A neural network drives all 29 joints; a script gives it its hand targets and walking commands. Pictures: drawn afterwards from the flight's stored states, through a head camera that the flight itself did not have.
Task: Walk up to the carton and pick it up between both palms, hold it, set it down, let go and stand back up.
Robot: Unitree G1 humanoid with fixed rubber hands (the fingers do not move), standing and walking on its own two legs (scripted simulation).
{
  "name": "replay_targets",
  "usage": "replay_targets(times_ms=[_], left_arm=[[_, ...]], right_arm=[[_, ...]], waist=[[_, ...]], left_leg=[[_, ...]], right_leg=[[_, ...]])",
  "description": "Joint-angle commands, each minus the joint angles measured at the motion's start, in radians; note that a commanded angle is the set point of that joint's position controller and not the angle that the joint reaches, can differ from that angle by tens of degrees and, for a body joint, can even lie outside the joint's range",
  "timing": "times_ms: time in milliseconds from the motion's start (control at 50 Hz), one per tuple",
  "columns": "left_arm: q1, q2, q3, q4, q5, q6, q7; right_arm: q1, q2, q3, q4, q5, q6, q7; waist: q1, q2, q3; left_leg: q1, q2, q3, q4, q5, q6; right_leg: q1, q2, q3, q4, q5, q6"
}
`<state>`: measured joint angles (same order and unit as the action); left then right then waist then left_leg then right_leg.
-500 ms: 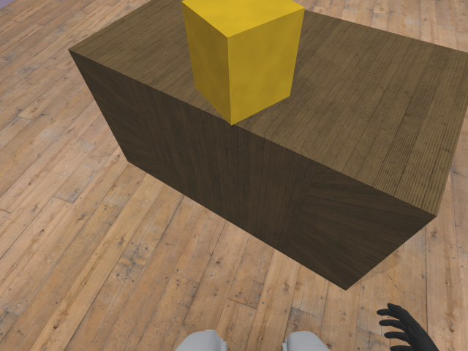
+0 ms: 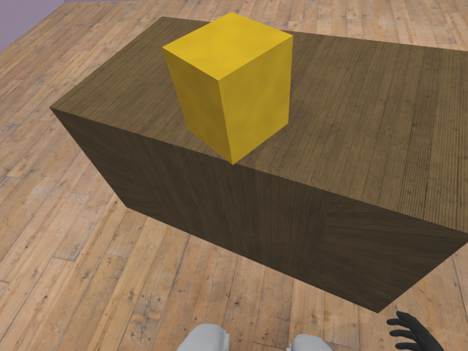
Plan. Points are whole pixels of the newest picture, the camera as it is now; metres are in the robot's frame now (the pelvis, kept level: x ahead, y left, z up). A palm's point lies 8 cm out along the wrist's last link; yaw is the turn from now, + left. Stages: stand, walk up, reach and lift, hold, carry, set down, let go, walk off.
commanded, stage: walk up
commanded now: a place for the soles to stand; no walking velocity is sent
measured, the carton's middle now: (232, 89) +0.69 +0.03 +0.04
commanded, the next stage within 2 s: none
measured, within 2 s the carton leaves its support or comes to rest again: neither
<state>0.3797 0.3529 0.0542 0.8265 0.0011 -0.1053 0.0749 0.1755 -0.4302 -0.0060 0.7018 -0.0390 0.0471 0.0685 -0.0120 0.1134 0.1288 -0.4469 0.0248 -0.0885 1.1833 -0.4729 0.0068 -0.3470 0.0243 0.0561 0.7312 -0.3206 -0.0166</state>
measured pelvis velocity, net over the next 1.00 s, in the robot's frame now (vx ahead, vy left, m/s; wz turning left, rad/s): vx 0.17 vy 0.22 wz -0.25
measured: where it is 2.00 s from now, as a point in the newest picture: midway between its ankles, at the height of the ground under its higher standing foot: outside the picture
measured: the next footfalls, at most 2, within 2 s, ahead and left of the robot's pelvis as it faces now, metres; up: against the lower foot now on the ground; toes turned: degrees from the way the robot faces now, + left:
left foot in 0.16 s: +0.14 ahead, +0.23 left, +0.00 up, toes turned -3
right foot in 0.52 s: +0.19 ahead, -0.01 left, +0.00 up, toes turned -6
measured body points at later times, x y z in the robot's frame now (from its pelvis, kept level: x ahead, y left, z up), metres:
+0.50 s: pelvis +0.09 +0.13 -0.01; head +0.11 +0.10 +0.44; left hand +0.19 +0.45 -0.09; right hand +0.15 -0.19 -0.12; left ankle +0.10 +0.23 -0.71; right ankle +0.12 -0.01 -0.70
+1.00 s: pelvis +0.17 +0.22 -0.02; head +0.18 +0.21 +0.42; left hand +0.29 +0.52 -0.12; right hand +0.18 -0.11 -0.13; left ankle +0.25 +0.32 -0.71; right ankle +0.13 +0.05 -0.66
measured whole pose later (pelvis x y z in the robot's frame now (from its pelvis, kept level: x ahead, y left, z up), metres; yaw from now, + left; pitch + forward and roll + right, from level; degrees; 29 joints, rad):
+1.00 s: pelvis +0.17 +0.22 -0.02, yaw -14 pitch -4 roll -1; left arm 0.36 0.38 0.05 0.83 0.01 -0.07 0.08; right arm 0.23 -0.44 -0.03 0.79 -0.04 0.00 0.04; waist -0.02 0.05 0.10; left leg -0.46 0.04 0.04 0.94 -0.41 0.01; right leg -0.50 0.02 0.14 1.20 -0.48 -0.01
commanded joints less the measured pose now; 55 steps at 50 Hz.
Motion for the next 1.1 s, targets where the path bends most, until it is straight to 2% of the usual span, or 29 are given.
replay_targets(times_ms=[0, 60, 100, 140, 160, 180, 200, 220, 260, 340, 420, 440, 480, 500, 520, 540, 560, 580, 600, 660, 780, 820, 840, 860, 880, 900, 960, 1000, 1080], left_arm=[[0.098, 0.378, 0.117, -0.075, 0.021, -0.028, 0.016], [0.077, 0.424, 0.131, -0.075, 0.027, -0.025, 0.014], [0.024, 0.43, 0.124, -0.073, 0.03, -0.015, 0.013], [-0.124, 0.376, 0.093, -0.098, 0.04, -0.01, 0.018], [-0.124, 0.26, 0.063, -0.112, 0.032, -0.006, 0.03], [-0.08, 0.164, 0.032, -0.101, 0.024, -0.005, 0.033], [-0.035, 0.285, 0.056, -0.086, 0.019, -0.002, 0.041], [-0.021, 0.353, 0.072, -0.064, 0.023, 0.003, 0.037], [0.043, 0.354, 0.077, -0.001, 0.005, -0.006, 0.019], [0.029, 0.29, 0.075, -0.017, -0.006, -0.015, -0.015], [-0.025, 0.265, 0.05, -0.056, -0.009, -0.027, -0.016], [-0.024, 0.257, 0.049, -0.066, -0.013, -0.033, -0.015], [0.07, 0.248, 0.045, -0.034, -0.018, -0.051, -0.007], [0.202, 0.264, 0.058, -0.001, -0.01, -0.054, 0.003], [0.291, 0.339, 0.093, 0.01, -0.008, -0.053, 0.015], [0.305, 0.413, 0.124, -0.005, 0.004, -0.052, 0.027], [0.303, 0.445, 0.133, -0.006, -0.002, -0.04, 0.032], [0.236, 0.441, 0.132, -0.035, -0.005, -0.029, 0.038], [0.17, 0.404, 0.114, -0.055, 0.0, -0.03, 0.04], [0.138, 0.359, 0.092, -0.039, -0.001, -0.033, 0.035], [-0.032, 0.412, 0.092, -0.097, 0.03, -0.017, 0.027], [-0.124, 0.369, 0.072, -0.095, 0.024, 0.0, 0.019], [-0.086, 0.264, 0.036, -0.093, 0.02, 0.011, 0.019], [0.003, 0.155, 0.006, -0.08, 0.01, 0.013, 0.02], [0.018, 0.256, 0.038, -0.06, 0.008, 0.03, 0.026], [0.013, 0.313, 0.043, -0.046, 0.007, 0.038, 0.024], [0.044, 0.311, 0.057, 0.002, 0.001, 0.031, -0.003], [0.033, 0.283, 0.059, 0.002, 0.001, 0.028, -0.016], [-0.002, 0.269, 0.048, -0.016, 0.009, 0.018, -0.021]], right_arm=[[-0.023, -0.191, -0.139, -0.081, -0.01, -0.01, 0.011], [-0.067, -0.214, -0.15, -0.087, -0.011, -0.021, 0.009], [-0.003, -0.23, -0.167, -0.063, -0.009, -0.033, 0.009], [0.242, -0.243, -0.19, 0.034, -0.005, -0.049, 0.003], [0.349, -0.282, -0.203, 0.062, -0.028, -0.057, -0.011], [0.305, -0.309, -0.199, 0.025, -0.015, -0.061, -0.015], [0.157, -0.369, -0.197, -0.002, 0.017, -0.058, -0.014], [0.051, -0.367, -0.202, -0.028, 0.023, -0.056, -0.012], [0.002, -0.29, -0.176, -0.051, 0.012, -0.056, -0.021], [0.136, -0.255, -0.153, -0.01, 0.016, -0.087, -0.024], [0.184, -0.255, -0.155, -0.007, 0.011, -0.087, -0.027], [0.164, -0.259, -0.152, -0.022, 0.005, -0.081, -0.027], [0.105, -0.243, -0.144, -0.042, 0.006, -0.071, -0.027], [0.054, -0.204, -0.131, -0.054, 0.01, -0.062, -0.028], [0.077, -0.144, -0.113, -0.073, 0.018, -0.061, -0.023], [0.101, -0.08, -0.089, -0.103, 0.015, -0.06, -0.022], [0.014, -0.195, -0.116, -0.103, -0.003, -0.041, -0.025], [-0.008, -0.243, -0.129, -0.087, -0.003, -0.031, -0.029], [-0.035, -0.246, -0.138, -0.068, -0.001, -0.023, -0.024], [0.036, -0.218, -0.142, -0.046, -0.002, -0.019, -0.014], [0.073, -0.215, -0.157, -0.029, 0.011, -0.037, -0.016], [0.219, -0.205, -0.164, 0.061, 0.017, -0.059, -0.03], [0.298, -0.232, -0.167, 0.085, -0.001, -0.071, -0.041], [0.277, -0.316, -0.179, 0.067, 0.004, -0.077, -0.052], [0.162, -0.325, -0.175, 0.025, 0.014, -0.075, -0.057], [0.088, -0.357, -0.18, 0.026, 0.017, -0.075, -0.058], [0.048, -0.272, -0.158, 0.024, 0.015, -0.085, -0.071], [0.069, -0.252, -0.143, 0.042, 0.019, -0.106, -0.073], [0.146, -0.255, -0.141, 0.052, 0.017, -0.113, -0.073]], waist=[[0.036, -0.223, -0.103], [0.041, -0.264, -0.046], [-0.004, -0.254, -0.062], [-0.16, -0.166, -0.108], [-0.232, 0.153, -0.095], [-0.2, 0.315, -0.037], [-0.113, 0.22, -0.038], [-0.055, 0.151, 0.001], [-0.012, 0.032, 0.062], [-0.033, -0.07, 0.005], [-0.084, 0.021, -0.079], [-0.079, 0.009, -0.103], [-0.019, -0.051, -0.2], [0.076, -0.103, -0.291], [0.115, -0.222, -0.323], [0.089, -0.339, -0.322], [0.105, -0.26, -0.323], [0.089, -0.212, -0.222], [0.076, -0.113, -0.122], [0.013, -0.16, -0.084], [-0.016, -0.326, -0.029], [-0.117, -0.237, -0.067], [-0.148, -0.073, -0.08], [-0.106, 0.197, -0.107], [-0.055, 0.023, -0.061], [-0.037, 0.064, -0.062], [-0.011, 0.017, -0.004], [-0.006, -0.058, -0.02], [-0.042, 0.023, -0.124]], left_leg=[[-0.185, 0.037, -0.001, -0.133, -0.037, -0.011], [-0.174, 0.057, -0.014, -0.241, -0.137, 0.004], [-0.08, 0.051, 0.02, -0.282, -0.102, 0.016], [0.343, 0.017, 0.04, -0.461, 0.049, 0.039], [0.431, 0.065, -0.119, -0.687, -0.167, 0.039], [0.365, 0.258, -0.437, -0.891, -0.335, 0.044], [0.24, 0.333, -0.674, -1.097, -0.56, 0.063], [0.198, 0.345, -0.665, -1.097, -0.642, 0.114], [0.108, 0.275, -0.467, -0.955, -0.466, 0.135], [0.245, 0.257, -0.317, -0.814, -0.019, 0.159], [0.415, 0.285, -0.192, -0.705, 0.469, 0.203], [0.417, 0.305, -0.165, -0.656, 0.601, 0.247], [0.333, 0.217, 0.01, -0.476, 0.75, 0.187], [0.241, 0.139, 0.114, -0.257, 0.767, 0.144], [-0.017, 0.078, 0.097, -0.074, 0.493, 0.073], [-0.317, -0.02, 0.102, 0.033, -0.071, 0.011], [-0.417, -0.042, 0.004, 0.099, -0.15, 0.017], [-0.425, 0.012, -0.062, 0.111, -0.176, 0.014], [-0.399, 0.034, -0.057, 0.088, -0.125, 0.014], [-0.328, 0.057, -0.035, 0.04, -0.03, 0.015], [-0.079, 0.045, 0.031, -0.214, -0.082, 0.024], [0.285, 0.023, 0.051, -0.477, 0.081, 0.045], [0.354, 0.036, -0.051, -0.665, -0.021, 0.039], [0.316, 0.285, -0.402, -0.857, -0.128, 0.05], [0.185, 0.372, -0.572, -0.955, -0.355, 0.086], [0.11, 0.396, -0.656, -1.017, -0.498, 0.12], [0.121, 0.309, -0.414, -0.837, -0.235, 0.142], [0.148, 0.316, -0.352, -0.749, -0.014, 0.174], [0.316, 0.302, -0.236, -0.677, 0.267, 0.163]], right_leg=[[0.158, -0.221, 0.413, -0.278, 0.025, -0.231], [0.058, -0.252, 0.505, -0.27, -0.112, -0.255], [-0.013, -0.274, 0.506, -0.232, -0.115, -0.242], [-0.344, -0.18, 0.313, 0.031, -0.107, -0.173], [-0.501, -0.006, 0.148, 0.357, -0.082, -0.103], [-0.656, 0.119, 0.025, 0.63, -0.27, -0.027], [-0.576, 0.05, 0.085, 0.704, -0.231, -0.038], [-0.546, 0.011, 0.069, 0.698, -0.179, -0.027], [-0.486, -0.042, 0.035, 0.638, -0.074, -0.015], [-0.428, -0.074, 0.039, 0.416, -0.035, -0.017], [-0.388, -0.075, -0.044, 0.163, -0.151, -0.014], [-0.335, -0.067, -0.079, 0.104, -0.173, -0.012], [-0.056, -0.027, -0.128, -0.149, 0.009, -0.033], [0.192, -0.01, -0.088, -0.286, 0.123, -0.048], [0.422, -0.1, 0.167, -0.246, 0.162, -0.093], [0.592, -0.321, 0.568, -0.236, 0.194, -0.188], [0.548, -0.389, 0.85, -0.312, 0.017, -0.281], [0.428, -0.435, 0.878, -0.32, -0.156, -0.312], [0.316, -0.362, 0.736, -0.314, -0.158, -0.287], [0.196, -0.296, 0.528, -0.224, 0.122, -0.234], [-0.142, -0.266, 0.513, -0.206, 0.001, -0.255], [-0.368, -0.163, 0.314, -0.005, 0.066, -0.168], [-0.442, -0.022, 0.219, 0.237, 0.051, -0.106], [-0.486, 0.105, 0.056, 0.469, -0.231, -0.025], [-0.482, 0.067, 0.091, 0.554, -0.223, 0.002], [-0.424, 0.033, 0.114, 0.596, -0.215, -0.01], [-0.4, -0.029, 0.098, 0.503, -0.123, -0.004], [-0.361, -0.038, 0.093, 0.438, -0.134, -0.002], [-0.326, -0.044, 0.04, 0.277, -0.18, 0.005]])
